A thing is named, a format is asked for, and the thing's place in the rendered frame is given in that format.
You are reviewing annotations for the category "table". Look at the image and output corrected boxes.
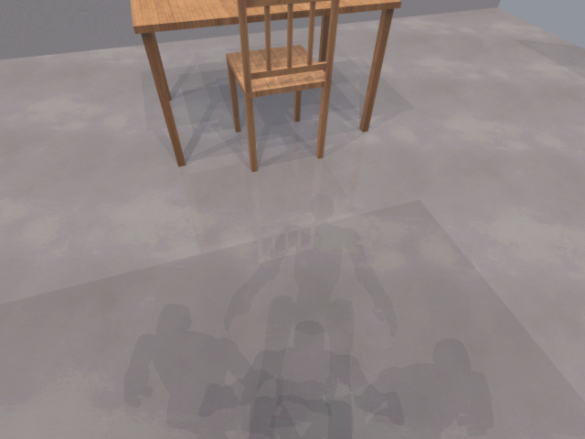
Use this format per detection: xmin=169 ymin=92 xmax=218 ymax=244
xmin=131 ymin=0 xmax=401 ymax=166

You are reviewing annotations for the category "chair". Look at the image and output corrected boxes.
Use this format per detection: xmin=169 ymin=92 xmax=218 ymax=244
xmin=226 ymin=0 xmax=340 ymax=172

